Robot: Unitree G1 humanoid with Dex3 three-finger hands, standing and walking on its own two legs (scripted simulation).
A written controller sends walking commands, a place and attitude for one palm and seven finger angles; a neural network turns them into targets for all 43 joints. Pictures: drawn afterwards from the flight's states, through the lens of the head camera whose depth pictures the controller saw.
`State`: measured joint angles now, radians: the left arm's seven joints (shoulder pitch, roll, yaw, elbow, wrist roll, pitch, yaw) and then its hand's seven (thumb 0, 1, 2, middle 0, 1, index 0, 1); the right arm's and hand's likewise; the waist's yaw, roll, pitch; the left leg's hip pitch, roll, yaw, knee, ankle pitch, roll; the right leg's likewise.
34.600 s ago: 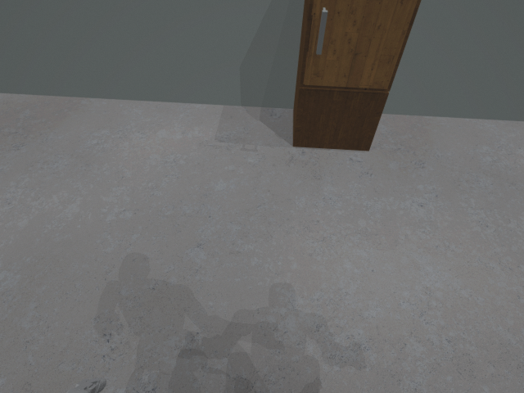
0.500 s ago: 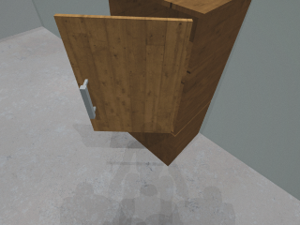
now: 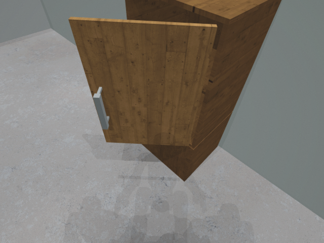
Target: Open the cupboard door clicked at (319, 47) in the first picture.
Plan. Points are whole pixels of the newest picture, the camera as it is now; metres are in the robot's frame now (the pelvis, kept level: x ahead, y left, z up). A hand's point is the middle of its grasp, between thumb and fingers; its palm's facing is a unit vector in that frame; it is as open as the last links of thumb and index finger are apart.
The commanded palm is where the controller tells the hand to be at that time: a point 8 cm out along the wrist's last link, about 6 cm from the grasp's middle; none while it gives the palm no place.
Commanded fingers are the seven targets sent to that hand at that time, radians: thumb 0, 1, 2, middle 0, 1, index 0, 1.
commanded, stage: look again from close up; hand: left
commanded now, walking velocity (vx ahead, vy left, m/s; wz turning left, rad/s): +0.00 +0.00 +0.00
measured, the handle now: (103, 108) +0.58 +0.28 -0.08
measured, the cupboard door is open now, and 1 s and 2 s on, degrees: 42 42 42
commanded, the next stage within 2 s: shuffle to correct the standing spot in 0.04 s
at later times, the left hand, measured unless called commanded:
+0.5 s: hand out of the picture +0.00 +0.22 -0.19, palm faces +0.01 -0.98 -0.20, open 7.4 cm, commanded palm none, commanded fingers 0.00 0.90 0.90 -0.20 -0.30 -0.20 -0.30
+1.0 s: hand out of the picture +0.08 +0.19 -0.17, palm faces +0.00 -0.98 -0.21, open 7.4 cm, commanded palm none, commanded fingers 0.00 0.90 0.90 -0.20 -0.30 -0.20 -0.30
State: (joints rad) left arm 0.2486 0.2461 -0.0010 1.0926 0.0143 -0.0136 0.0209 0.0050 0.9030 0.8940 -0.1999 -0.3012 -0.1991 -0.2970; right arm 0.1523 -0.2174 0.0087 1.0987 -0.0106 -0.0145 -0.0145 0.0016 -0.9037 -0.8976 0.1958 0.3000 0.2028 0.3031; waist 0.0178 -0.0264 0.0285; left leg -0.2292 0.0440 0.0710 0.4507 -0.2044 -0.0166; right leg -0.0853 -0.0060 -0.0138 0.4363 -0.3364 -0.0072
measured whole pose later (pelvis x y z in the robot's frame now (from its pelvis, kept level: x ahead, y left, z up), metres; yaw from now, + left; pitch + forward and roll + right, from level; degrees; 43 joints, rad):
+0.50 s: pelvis +0.03 +0.03 -0.01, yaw -1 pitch -1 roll +1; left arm 0.33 0.21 0.02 1.09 0.02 0.02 0.02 0.00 0.90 0.89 -0.20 -0.30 -0.20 -0.30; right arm 0.29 -0.18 0.00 1.07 -0.02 -0.02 -0.01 0.00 -0.90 -0.90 0.19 0.30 0.20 0.30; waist 0.02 -0.06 0.04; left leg -0.24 0.00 0.12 0.58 -0.33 0.04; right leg -0.19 -0.06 -0.01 0.74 -0.52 -0.01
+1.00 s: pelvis +0.04 +0.00 +0.00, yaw -1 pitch -1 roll +1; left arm 0.22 0.19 0.00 1.08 0.01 -0.02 0.03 0.01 0.91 0.89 -0.20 -0.30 -0.20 -0.30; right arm 0.24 -0.16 0.00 1.15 -0.01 -0.02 -0.03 0.01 -0.91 -0.90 0.20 0.30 0.20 0.30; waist 0.00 -0.01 0.02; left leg -0.14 0.03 0.09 0.40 -0.24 -0.02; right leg -0.19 0.02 -0.08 0.44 -0.24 -0.06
